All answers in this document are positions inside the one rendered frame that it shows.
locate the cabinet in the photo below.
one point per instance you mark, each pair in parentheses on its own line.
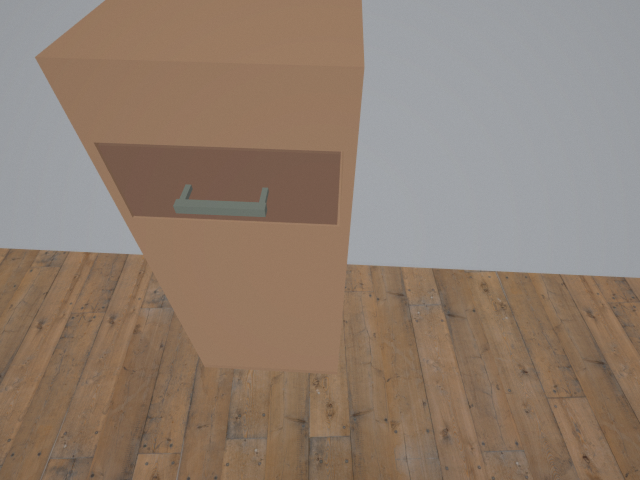
(264,74)

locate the drawer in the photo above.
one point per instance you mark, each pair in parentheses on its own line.
(303,185)

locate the handle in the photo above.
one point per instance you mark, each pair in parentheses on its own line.
(184,205)

